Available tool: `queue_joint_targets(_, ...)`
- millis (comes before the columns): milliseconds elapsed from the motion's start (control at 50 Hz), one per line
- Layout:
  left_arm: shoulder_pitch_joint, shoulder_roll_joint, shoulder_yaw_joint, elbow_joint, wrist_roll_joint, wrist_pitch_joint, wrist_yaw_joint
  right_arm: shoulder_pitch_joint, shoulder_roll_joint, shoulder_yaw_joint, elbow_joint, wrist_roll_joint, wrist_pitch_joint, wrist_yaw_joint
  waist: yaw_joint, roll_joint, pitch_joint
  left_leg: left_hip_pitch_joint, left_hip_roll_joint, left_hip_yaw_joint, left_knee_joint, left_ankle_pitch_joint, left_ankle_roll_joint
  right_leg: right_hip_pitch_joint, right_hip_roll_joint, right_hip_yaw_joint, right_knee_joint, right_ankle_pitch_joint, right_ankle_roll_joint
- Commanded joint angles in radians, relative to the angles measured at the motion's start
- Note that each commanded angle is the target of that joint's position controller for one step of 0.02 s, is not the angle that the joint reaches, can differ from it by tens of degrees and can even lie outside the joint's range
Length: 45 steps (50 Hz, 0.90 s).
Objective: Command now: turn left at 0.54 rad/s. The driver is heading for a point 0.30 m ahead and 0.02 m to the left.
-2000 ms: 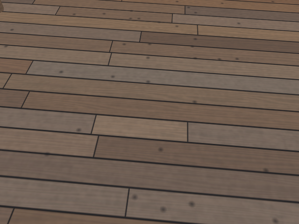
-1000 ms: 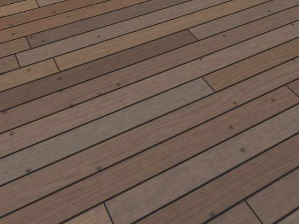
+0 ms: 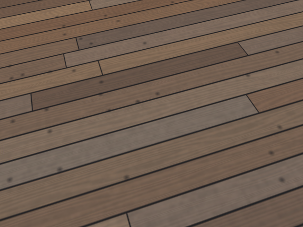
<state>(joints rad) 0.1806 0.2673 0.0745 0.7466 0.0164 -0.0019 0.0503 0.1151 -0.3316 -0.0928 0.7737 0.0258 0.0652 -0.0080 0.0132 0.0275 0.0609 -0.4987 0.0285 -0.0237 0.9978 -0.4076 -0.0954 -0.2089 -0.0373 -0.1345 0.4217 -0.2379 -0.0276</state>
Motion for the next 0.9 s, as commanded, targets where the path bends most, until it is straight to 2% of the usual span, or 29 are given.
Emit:
queue_joint_targets(20,-0.022,0.202,0.052,-0.058,-0.005,-0.004,0.007,-0.061,-0.038,0.003,-0.107,-0.002,-0.011,0.02,0.019,-0.169,-0.129,0.007,0.023,0.039,-0.147,0.003,0.002,0.157,-0.263,0.148,-0.096,0.43,-0.203)
queue_joint_targets(60,-0.024,0.219,0.058,-0.054,-0.012,-0.001,-0.003,-0.051,-0.06,-0.004,-0.118,-0.001,-0.006,0.028,0.018,-0.185,-0.135,0.071,0.009,0.079,-0.223,0.014,0.021,0.142,-0.279,0.128,-0.078,0.435,-0.196)
queue_joint_targets(100,-0.039,0.225,0.061,-0.05,-0.028,-0.003,-0.014,-0.029,-0.071,-0.012,-0.123,-0.002,0.005,0.036,0.0,-0.192,-0.13,0.133,0.0,0.103,-0.335,0.066,0.055,0.127,-0.292,0.111,-0.038,0.407,-0.167)
queue_joint_targets(140,-0.022,0.201,0.056,-0.027,-0.045,-0.004,-0.022,0.044,-0.084,-0.026,-0.105,-0.004,0.011,0.035,-0.035,-0.158,-0.135,0.297,-0.037,0.116,-0.542,0.228,0.113,0.053,-0.257,0.043,0.079,0.305,-0.081)
queue_joint_targets(160,0.03,0.161,0.046,-0.01,-0.025,-0.006,-0.029,0.102,-0.153,-0.05,-0.096,-0.004,0.01,0.02,-0.038,-0.011,-0.16,0.471,0.029,-0.018,-0.601,0.492,0.166,-0.093,-0.19,-0.032,0.259,0.14,0.003)
queue_joint_targets(180,0.004,0.091,0.019,-0.06,0.034,-0.007,-0.034,0.129,-0.272,-0.07,-0.118,-0.016,0.002,0.0,-0.018,0.299,-0.164,0.627,0.312,-0.405,-0.574,0.95,0.325,-0.424,-0.043,-0.065,0.592,-0.455,0.109)
queue_joint_targets(200,-0.097,0.129,0.028,-0.093,0.012,-0.008,-0.023,0.15,-0.246,-0.059,-0.133,-0.055,-0.03,0.017,-0.102,0.189,-0.251,0.529,0.388,-0.509,-0.622,0.852,0.482,-0.463,0.013,0.141,0.763,-0.502,0.114)
queue_joint_targets(220,-0.123,0.161,0.039,-0.096,-0.018,-0.001,-0.015,0.103,-0.22,-0.05,-0.133,-0.053,-0.055,0.024,-0.078,0.114,-0.192,0.488,0.33,-0.417,-0.651,0.728,0.452,-0.484,-0.005,0.179,0.808,-0.42,0.1)
queue_joint_targets(240,-0.112,0.164,0.043,-0.088,-0.022,0.003,-0.007,0.048,-0.19,-0.044,-0.132,-0.034,-0.067,0.017,-0.044,0.098,-0.14,0.44,0.267,-0.346,-0.66,0.611,0.388,-0.494,-0.018,0.192,0.779,-0.318,0.086)
queue_joint_targets(260,-0.1,0.172,0.048,-0.069,-0.01,0.007,0.004,0.008,-0.153,-0.033,-0.139,-0.018,-0.067,0.008,-0.026,0.067,-0.123,0.412,0.23,-0.316,-0.662,0.542,0.344,-0.488,-0.027,0.204,0.748,-0.247,0.085)
queue_joint_targets(280,-0.079,0.178,0.052,-0.066,-0.002,0.009,0.008,-0.018,-0.142,-0.026,-0.146,-0.012,-0.063,0.0,-0.005,0.073,-0.119,0.366,0.204,-0.292,-0.669,0.539,0.329,-0.447,-0.018,0.205,0.735,-0.191,0.089)
queue_joint_targets(340,-0.047,0.149,0.048,-0.062,-0.008,0.002,0.003,0.003,-0.133,-0.021,-0.155,-0.02,-0.061,-0.014,0.003,0.088,-0.158,0.362,0.171,-0.279,-0.672,0.526,0.328,-0.396,0.014,0.207,0.688,-0.106,0.099)
queue_joint_targets(440,-0.076,0.116,0.028,-0.065,-0.013,0.002,-0.006,0.026,-0.129,-0.015,-0.15,-0.025,-0.057,-0.023,-0.028,0.112,-0.145,0.351,0.155,-0.284,-0.673,0.382,0.322,-0.322,0.007,0.204,0.453,-0.073,0.118)
queue_joint_targets(520,-0.059,0.103,0.013,-0.048,-0.018,-0.003,-0.026,0.013,-0.064,0.02,-0.127,-0.047,-0.06,-0.008,-0.041,0.12,-0.133,0.274,0.153,-0.257,-0.669,0.315,0.318,-0.142,-0.019,0.177,0.283,-0.087,0.104)
queue_joint_targets(560,-0.035,0.092,0.007,-0.036,-0.02,-0.01,-0.036,0.003,-0.047,0.034,-0.106,-0.048,-0.063,0.001,-0.018,0.103,-0.115,0.243,0.142,-0.241,-0.65,0.283,0.296,-0.035,-0.007,0.154,0.128,-0.014,0.084)
queue_joint_targets(580,-0.029,0.094,0.003,-0.033,-0.015,-0.013,-0.04,0.016,-0.042,0.039,-0.091,-0.046,-0.067,0.003,-0.003,0.08,-0.099,0.23,0.122,-0.225,-0.638,0.27,0.264,0.022,-0.001,0.152,0.001,0.094,0.069)
queue_joint_targets(600,-0.036,0.128,0.006,-0.04,-0.005,-0.016,-0.038,0.049,-0.044,0.04,-0.079,-0.051,-0.076,0.003,-0.015,0.043,-0.102,0.225,0.091,-0.209,-0.613,0.242,0.218,0.067,-0.032,0.204,-0.019,0.222,0.053)
queue_joint_targets(620,-0.047,0.209,0.019,-0.06,-0.005,-0.016,-0.032,0.091,-0.066,0.033,-0.08,-0.065,-0.084,0.002,-0.062,-0.054,-0.112,0.215,0.027,-0.157,-0.545,0.182,0.175,0.082,-0.108,0.285,0.026,0.448,0.018)
queue_joint_targets(640,-0.063,0.244,0.033,-0.048,-0.02,-0.013,-0.035,0.102,-0.07,0.026,-0.084,-0.061,-0.087,-0.003,-0.091,-0.163,-0.115,0.24,-0.043,-0.067,-0.529,0.159,0.138,0.014,-0.111,0.314,0.038,0.369,-0.04)
queue_joint_targets(660,-0.067,0.211,0.03,-0.058,-0.028,-0.013,-0.041,0.052,-0.09,0.021,-0.087,-0.058,-0.084,-0.013,-0.052,-0.168,-0.103,0.278,-0.054,-0.031,-0.487,0.163,0.114,-0.049,-0.108,0.35,0.004,0.274,-0.063)
queue_joint_targets(680,-0.054,0.175,0.019,-0.051,-0.025,-0.013,-0.041,0.035,-0.077,0.019,-0.095,-0.053,-0.078,-0.02,-0.049,-0.178,-0.126,0.298,-0.062,-0.003,-0.464,0.105,0.11,-0.067,-0.105,0.369,-0.018,0.136,-0.067)
queue_joint_targets(700,-0.045,0.164,0.016,-0.049,-0.029,-0.013,-0.039,0.031,-0.058,0.019,-0.1,-0.047,-0.07,-0.024,-0.051,-0.185,-0.114,0.292,-0.071,0.015,-0.445,0.005,0.118,-0.098,-0.087,0.378,-0.022,-0.029,-0.074)
queue_joint_targets(740,-0.012,0.152,0.014,-0.053,-0.035,-0.018,-0.035,0.04,-0.049,0.013,-0.116,-0.035,-0.07,-0.018,-0.049,-0.148,-0.041,0.248,-0.048,-0.016,-0.471,-0.168,0.156,-0.189,-0.063,0.405,-0.028,-0.402,-0.086)
queue_joint_targets(780,-0.059,0.131,0.007,-0.09,-0.042,-0.029,-0.031,0.114,-0.059,0.004,-0.11,-0.024,-0.097,-0.012,-0.093,-0.072,0.0,0.363,0.042,-0.144,-0.58,-0.257,0.217,-0.372,-0.002,0.347,0.082,-0.437,-0.056)
queue_joint_targets(800,-0.109,0.099,-0.001,-0.124,-0.047,-0.038,-0.03,0.2,-0.101,-0.009,-0.086,-0.022,-0.111,-0.009,-0.121,0.02,-0.006,0.479,0.166,-0.324,-0.691,-0.329,0.276,-0.502,0.042,0.267,0.246,-0.34,-0.028)
queue_joint_targets(820,-0.151,0.081,-0.008,-0.16,-0.051,-0.045,-0.036,0.224,-0.152,-0.026,-0.068,-0.024,-0.122,-0.006,-0.119,0.126,0.019,0.522,0.34,-0.539,-0.799,-0.348,0.36,-0.61,0.036,0.199,0.437,-0.266,-0.014)
queue_joint_targets(840,-0.166,0.116,0.001,-0.171,-0.044,-0.047,-0.037,0.235,-0.127,-0.02,-0.069,-0.035,-0.133,-0.012,-0.122,0.076,0.031,0.513,0.398,-0.596,-0.812,-0.272,0.407,-0.669,-0.016,0.247,0.603,-0.304,-0.013)
queue_joint_targets(860,-0.125,0.117,0.005,-0.168,-0.051,-0.049,-0.043,0.219,-0.107,-0.014,-0.071,-0.029,-0.141,-0.016,-0.092,0.06,0.026,0.527,0.4,-0.559,-0.798,-0.199,0.405,-0.703,-0.038,0.27,0.671,-0.283,-0.013)
queue_joint_targets(900,-0.107,0.102,-0.002,-0.165,-0.053,-0.05,-0.059,0.175,-0.086,-0.008,-0.074,-0.015,-0.142,-0.013,-0.078,0.067,0.026,0.547,0.326,-0.364,-0.814,-0.044,0.337,-0.702,-0.08,0.252,0.629,-0.199,-0.002)
